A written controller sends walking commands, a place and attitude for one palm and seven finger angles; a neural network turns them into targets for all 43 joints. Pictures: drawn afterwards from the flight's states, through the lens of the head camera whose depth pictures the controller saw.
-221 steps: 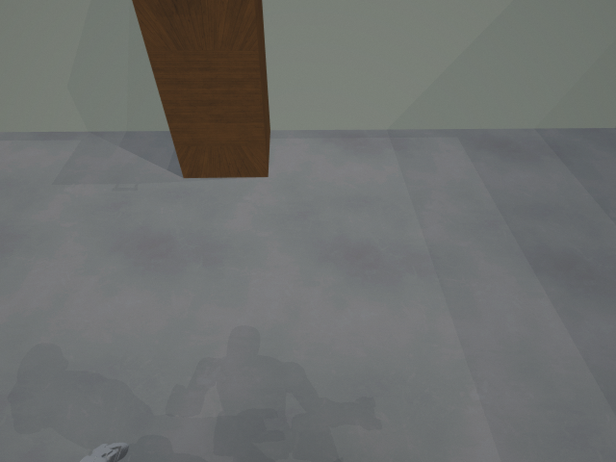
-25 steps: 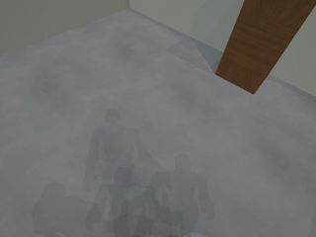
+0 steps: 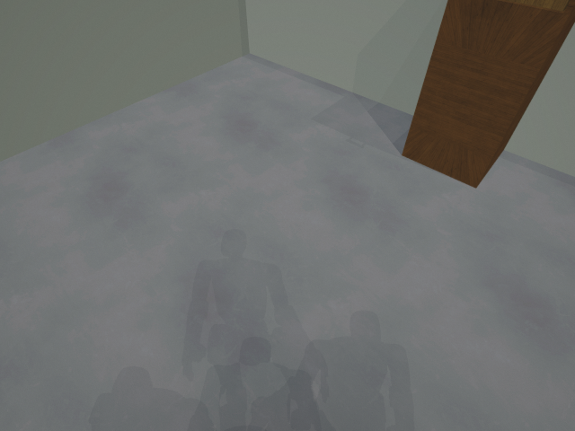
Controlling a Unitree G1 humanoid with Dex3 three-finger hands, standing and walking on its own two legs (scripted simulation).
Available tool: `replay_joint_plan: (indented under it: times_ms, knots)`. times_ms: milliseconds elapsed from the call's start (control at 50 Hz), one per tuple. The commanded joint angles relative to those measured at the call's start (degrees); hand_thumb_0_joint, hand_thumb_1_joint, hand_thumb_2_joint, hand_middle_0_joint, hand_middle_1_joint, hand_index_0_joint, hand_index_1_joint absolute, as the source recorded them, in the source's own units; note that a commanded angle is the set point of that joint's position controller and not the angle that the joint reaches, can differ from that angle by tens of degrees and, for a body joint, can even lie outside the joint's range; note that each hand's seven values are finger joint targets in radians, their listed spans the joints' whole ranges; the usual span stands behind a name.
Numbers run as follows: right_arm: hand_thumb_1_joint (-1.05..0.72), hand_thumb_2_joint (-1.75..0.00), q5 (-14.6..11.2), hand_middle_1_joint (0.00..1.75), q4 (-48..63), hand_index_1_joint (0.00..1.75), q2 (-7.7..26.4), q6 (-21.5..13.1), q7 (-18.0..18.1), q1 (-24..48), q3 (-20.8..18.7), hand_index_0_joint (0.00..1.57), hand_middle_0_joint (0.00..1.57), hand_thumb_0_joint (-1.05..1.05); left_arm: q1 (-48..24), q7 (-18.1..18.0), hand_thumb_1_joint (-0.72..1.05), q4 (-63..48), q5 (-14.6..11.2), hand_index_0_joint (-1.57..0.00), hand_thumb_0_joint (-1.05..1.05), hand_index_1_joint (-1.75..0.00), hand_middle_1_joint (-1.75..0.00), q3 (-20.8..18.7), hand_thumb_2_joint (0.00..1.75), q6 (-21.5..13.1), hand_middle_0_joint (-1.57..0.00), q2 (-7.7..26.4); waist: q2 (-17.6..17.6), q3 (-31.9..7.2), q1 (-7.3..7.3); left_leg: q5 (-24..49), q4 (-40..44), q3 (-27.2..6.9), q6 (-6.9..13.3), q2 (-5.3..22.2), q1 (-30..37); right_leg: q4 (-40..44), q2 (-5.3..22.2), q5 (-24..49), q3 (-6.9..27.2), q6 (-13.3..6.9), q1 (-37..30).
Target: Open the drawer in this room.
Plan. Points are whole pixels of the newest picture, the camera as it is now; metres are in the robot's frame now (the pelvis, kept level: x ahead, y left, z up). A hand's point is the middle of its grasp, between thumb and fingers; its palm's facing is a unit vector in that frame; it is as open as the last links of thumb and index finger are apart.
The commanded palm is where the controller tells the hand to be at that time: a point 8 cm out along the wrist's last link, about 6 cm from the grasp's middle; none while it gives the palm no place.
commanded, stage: turn or walk to find it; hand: left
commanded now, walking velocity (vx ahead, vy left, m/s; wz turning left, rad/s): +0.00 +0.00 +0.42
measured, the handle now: out of the picture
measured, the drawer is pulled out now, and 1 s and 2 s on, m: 0.00 0.00 0.00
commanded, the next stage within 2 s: stand and wait in 0.20 s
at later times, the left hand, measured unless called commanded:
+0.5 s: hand out of the picture -0.01 +0.18 -0.17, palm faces +0.04 -0.99 -0.16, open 7.4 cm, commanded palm none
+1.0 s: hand out of the picture -0.03 +0.19 -0.17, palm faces +0.04 -0.98 -0.18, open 7.4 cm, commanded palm none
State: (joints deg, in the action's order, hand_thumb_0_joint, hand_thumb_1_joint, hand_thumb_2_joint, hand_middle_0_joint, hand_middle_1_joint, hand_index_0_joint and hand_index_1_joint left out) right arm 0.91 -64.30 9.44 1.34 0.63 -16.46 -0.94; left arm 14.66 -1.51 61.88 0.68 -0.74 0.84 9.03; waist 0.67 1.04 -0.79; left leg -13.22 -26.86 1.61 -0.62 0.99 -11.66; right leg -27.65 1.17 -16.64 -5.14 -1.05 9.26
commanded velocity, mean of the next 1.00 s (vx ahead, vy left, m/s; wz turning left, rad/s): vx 0.00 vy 0.00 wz -0.02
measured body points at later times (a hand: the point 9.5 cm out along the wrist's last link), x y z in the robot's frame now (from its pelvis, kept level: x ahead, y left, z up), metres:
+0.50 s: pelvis +0.00 +0.02 +0.00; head -0.01 +0.03 +0.45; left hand -0.01 +0.24 -0.16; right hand +0.01 -0.20 -0.15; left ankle +0.01 +0.13 -0.74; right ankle -0.02 -0.10 -0.74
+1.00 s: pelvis -0.02 +0.02 +0.00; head -0.01 +0.02 +0.45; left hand -0.03 +0.24 -0.16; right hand -0.04 -0.19 -0.16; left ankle +0.01 +0.13 -0.74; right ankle -0.02 -0.10 -0.74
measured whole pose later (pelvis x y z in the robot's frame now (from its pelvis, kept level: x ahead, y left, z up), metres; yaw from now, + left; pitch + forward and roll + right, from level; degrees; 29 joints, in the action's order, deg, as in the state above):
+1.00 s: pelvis -0.02 +0.02 +0.00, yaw +0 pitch -2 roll +0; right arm 0.7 -66.0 7.5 0.1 1.2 -17.3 -0.5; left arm 16.9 -1.8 64.8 1.1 -0.6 0.5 7.4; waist 0.2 2.5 0.1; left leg -10.9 -24.6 2.0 1.4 -0.7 -12.2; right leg -25.5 2.8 -13.9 -4.9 0.8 9.7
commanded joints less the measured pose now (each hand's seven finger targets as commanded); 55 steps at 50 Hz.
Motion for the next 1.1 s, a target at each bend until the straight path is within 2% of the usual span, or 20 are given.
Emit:
replay_joint_plan:
  times_ms: [0,80,100,120,160,180,220,280,320,380,420,680,820,880,940,980,1000,1080]
  knots:
    - [-0.90,-0.90,-0.1,0.30,2.3,0.30,4.6,-0.4,0.4,-0.6,-1.0,0.20,0.20,0.00,1.4,-0.8,0.90,-2.4,-0.3,-0.20,0.00,-0.30,-0.30,-1.9,0.90,-0.5,-0.20,8.4,-2.0,4.1,0.93,6.7,0.8,-2.9,0.6,3.3,-3.5,8.6,9.8,1.8,7.4,-1.2,3.6]
    - [-0.90,-0.90,0.0,0.30,3.5,0.30,4.7,0.1,0.3,-0.9,-1.6,0.20,0.20,0.00,0.8,-0.8,0.90,-3.3,0.0,-0.20,0.00,-0.30,-0.30,-2.9,0.90,-0.2,-0.20,9.7,-4.0,2.4,0.72,3.9,-5.1,-1.8,0.3,2.7,-5.5,8.9,13.4,1.0,7.9,-3.1,3.3]
    - [-0.90,-0.90,0.1,0.30,3.1,0.30,4.0,0.0,0.4,-1.1,-1.5,0.20,0.20,0.00,0.7,-0.8,0.90,-2.9,0.1,-0.20,0.00,-0.30,-0.30,-2.7,0.90,-0.3,-0.20,8.7,-4.1,1.5,0.58,3.5,-4.7,-1.8,0.2,2.7,-3.3,8.7,13.2,1.9,8.3,-3.5,4.4]
    - [-0.90,-0.90,0.0,0.30,2.4,0.30,3.4,-0.3,0.6,-2.1,-1.2,0.20,0.20,0.00,0.5,-0.8,0.90,-2.4,0.0,-0.20,0.00,-0.30,-0.30,-2.1,0.90,-0.5,-0.20,7.7,-2.8,0.7,-0.02,4.9,-2.4,-2.7,0.4,3.2,-0.9,8.0,11.8,1.7,7.4,-3.0,5.4]
    - [-0.90,-0.90,0.0,0.30,1.3,0.30,3.6,-1.3,1.0,-3.3,-0.8,0.20,0.20,0.00,1.0,-0.6,0.90,-1.3,-0.2,-0.20,0.00,-0.30,-0.30,-1.2,0.90,-0.7,-0.20,5.1,1.6,-0.3,0.20,9.4,3.0,-6.4,1.7,5.5,1.4,5.8,6.6,2.3,4.7,-0.5,4.5]
    - [-0.90,-0.90,-0.1,0.30,0.8,0.30,4.2,-1.8,1.2,-3.0,-0.7,0.20,0.20,0.00,1.9,-0.6,0.90,-0.6,-0.2,-0.20,0.00,-0.30,-0.30,-0.9,0.90,-0.7,-0.20,4.4,3.8,-0.4,0.79,10.0,4.9,-7.8,2.4,6.6,0.6,5.5,5.3,4.1,3.9,0.3,2.6]
    - [-0.90,-0.90,-0.4,0.30,0.8,0.30,4.8,-2.3,1.4,-1.5,-0.6,0.20,0.20,0.00,3.6,-0.5,0.90,0.8,-0.2,-0.20,0.00,-0.30,-0.30,-0.6,0.90,-0.8,-0.20,4.2,4.5,-0.4,1.62,12.1,6.5,-8.1,3.0,7.1,0.0,5.7,5.2,7.1,3.5,0.8,-0.5]
    - [-0.90,-0.90,-0.5,0.30,0.6,0.30,4.6,-2.5,1.6,-1.7,-0.4,0.20,0.20,0.00,4.5,-0.5,0.90,1.9,-0.2,-0.20,0.00,-0.30,-0.30,-0.2,0.90,-1.0,-0.20,4.2,1.8,0.9,1.40,13.2,6.4,-6.3,2.4,6.3,0.9,7.3,5.8,9.1,4.3,0.7,-0.9]
    - [-0.90,-0.90,-0.5,0.30,0.3,0.30,4.4,-2.5,1.6,-2.1,-0.3,0.20,0.20,0.00,4.7,-0.6,0.90,2.3,-0.2,-0.20,0.00,-0.30,-0.30,-0.1,0.90,-1.1,-0.20,4.1,0.5,1.5,1.15,11.4,7.2,-5.9,2.2,6.0,1.0,8.1,6.0,8.4,4.6,0.7,-0.7]
    - [-0.90,-0.90,-0.5,0.30,0.1,0.30,4.2,-2.3,1.6,-1.9,-0.3,0.20,0.20,0.00,4.8,-0.6,0.90,2.7,0.0,-0.20,0.00,-0.30,-0.30,0.1,0.90,-0.9,-0.20,3.8,-0.4,4.7,1.02,7.5,8.7,-5.8,2.1,5.7,0.3,9.0,5.9,5.9,4.8,0.9,1.1]
    - [-0.90,-0.90,-0.4,0.30,0.0,0.30,4.5,-2.3,1.5,-2.1,-0.2,0.20,0.20,0.00,5.1,-0.6,0.90,2.7,0.0,-0.20,0.00,-0.30,-0.30,0.1,0.90,-1.0,-0.20,3.8,-1.1,5.0,1.01,6.4,9.2,-5.6,2.1,5.6,0.4,9.2,5.8,5.4,5.0,0.9,1.4]
    - [-0.90,-0.90,-0.5,0.30,-0.3,0.30,4.2,-2.3,1.3,-2.9,-0.3,0.20,0.20,0.00,6.4,-0.7,0.90,2.8,0.0,-0.20,0.00,-0.30,-0.30,0.1,0.90,-1.2,-0.20,4.0,-0.4,4.3,1.11,1.5,10.4,-5.4,2.2,5.1,-0.4,9.5,5.8,3.6,5.4,0.8,1.3]
    - [-0.90,-0.90,-0.4,0.30,-0.4,0.30,3.8,-2.3,1.2,-3.7,-0.4,0.20,0.20,0.00,6.6,-0.8,0.90,2.6,0.0,-0.20,0.00,-0.30,-0.30,-0.2,0.90,-1.2,-0.20,3.7,-0.5,3.7,1.04,3.1,9.4,-5.8,2.3,5.0,-1.4,8.1,5.9,3.9,4.8,0.8,1.2]
    - [-0.90,-0.90,-0.3,0.30,0.5,0.30,4.5,-1.6,1.0,-3.0,-0.9,0.20,0.20,0.00,6.4,-1.0,0.90,1.6,0.1,-0.20,0.00,-0.30,-0.30,-0.9,0.90,-0.6,-0.20,4.2,1.1,4.5,1.34,0.5,9.0,-7.4,2.8,5.4,-5.3,5.6,5.8,1.1,3.4,1.1,1.8]
    - [-0.90,-0.90,-0.3,0.30,0.1,0.30,4.0,-2.1,1.2,-3.5,-0.7,0.20,0.20,0.00,7.6,-0.8,0.90,2.5,0.2,-0.20,0.00,-0.30,-0.30,-0.1,0.90,-1.1,-0.20,3.3,-0.1,4.3,1.24,-3.2,10.3,-6.9,2.7,5.0,-2.4,8.4,5.5,1.1,5.2,0.7,3.3]
    - [-0.90,-0.90,-0.3,0.30,0.0,0.30,3.3,-1.9,1.4,-3.9,-0.9,0.20,0.20,0.00,6.6,-0.6,0.90,2.3,0.3,-0.20,0.00,-0.30,-0.30,-0.4,0.90,-0.9,-0.20,3.2,-0.7,4.2,0.85,-1.0,8.4,-5.6,2.6,5.3,-1.4,8.2,5.4,2.3,6.2,0.4,4.4]
    - [-0.90,-0.90,-0.3,0.30,-0.2,0.30,3.3,-2.1,1.4,-4.4,-0.7,0.20,0.20,0.00,6.8,-0.7,0.90,2.4,0.2,-0.20,0.00,-0.30,-0.30,-0.1,0.90,-1.2,-0.20,3.2,-1.1,3.3,0.78,0.0,8.5,-5.5,2.5,5.0,-0.9,8.7,5.6,2.4,6.1,0.3,3.6]
    - [-0.90,-0.90,-0.4,0.30,0.2,0.30,3.4,-2.0,1.0,-3.8,-0.7,0.20,0.20,0.00,6.3,-0.9,0.90,1.9,0.1,-0.20,0.00,-0.30,-0.30,-0.5,0.90,-1.3,-0.20,4.0,-1.6,3.8,0.88,3.3,7.2,-5.6,2.2,4.6,-3.2,7.5,6.2,2.2,5.3,0.5,2.5]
